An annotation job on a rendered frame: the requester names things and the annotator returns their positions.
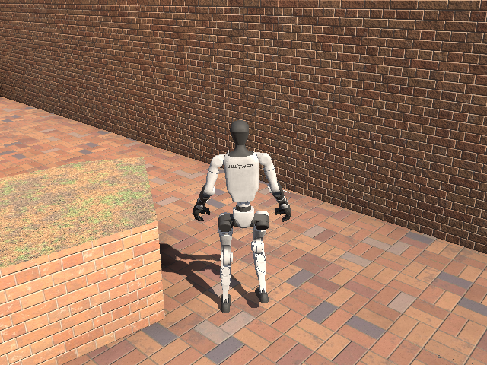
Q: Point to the robot left hand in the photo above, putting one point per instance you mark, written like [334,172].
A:
[196,212]

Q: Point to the right robot forearm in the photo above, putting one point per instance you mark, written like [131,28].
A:
[280,198]

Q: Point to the robot right hand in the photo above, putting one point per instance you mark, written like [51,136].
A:
[287,211]

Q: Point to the left robot forearm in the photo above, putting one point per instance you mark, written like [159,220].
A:
[202,199]

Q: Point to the robot left upper arm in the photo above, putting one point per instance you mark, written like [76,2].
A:
[212,175]

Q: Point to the robot right upper arm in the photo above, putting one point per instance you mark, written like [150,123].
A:
[269,170]

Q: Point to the humanoid robot torso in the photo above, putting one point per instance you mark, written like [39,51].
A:
[242,181]

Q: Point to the right robot foot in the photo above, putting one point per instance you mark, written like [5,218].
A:
[263,297]

